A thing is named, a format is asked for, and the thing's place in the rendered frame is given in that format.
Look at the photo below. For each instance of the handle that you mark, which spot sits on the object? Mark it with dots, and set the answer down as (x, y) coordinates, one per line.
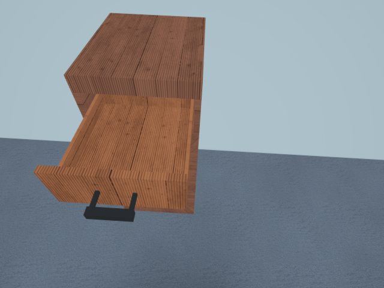
(113, 214)

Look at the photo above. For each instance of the drawer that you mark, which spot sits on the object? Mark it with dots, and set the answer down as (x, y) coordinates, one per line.
(124, 145)

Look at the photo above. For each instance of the cabinet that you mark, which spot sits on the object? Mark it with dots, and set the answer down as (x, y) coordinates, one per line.
(149, 56)

